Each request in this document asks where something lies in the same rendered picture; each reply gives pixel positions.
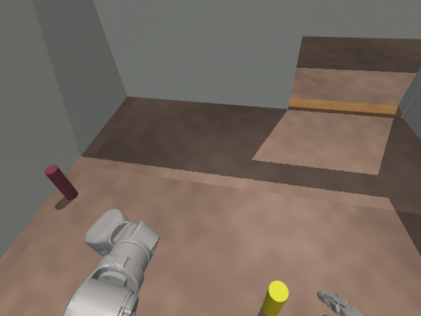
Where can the left robot hand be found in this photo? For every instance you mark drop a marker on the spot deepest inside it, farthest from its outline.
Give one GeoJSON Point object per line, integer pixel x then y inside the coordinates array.
{"type": "Point", "coordinates": [96, 236]}

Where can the left robot arm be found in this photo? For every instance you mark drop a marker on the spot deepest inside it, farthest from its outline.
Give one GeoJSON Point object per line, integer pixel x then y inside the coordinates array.
{"type": "Point", "coordinates": [112, 288]}

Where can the right robot hand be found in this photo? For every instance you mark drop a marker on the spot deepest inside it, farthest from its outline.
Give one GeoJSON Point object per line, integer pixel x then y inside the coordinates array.
{"type": "Point", "coordinates": [337, 304]}

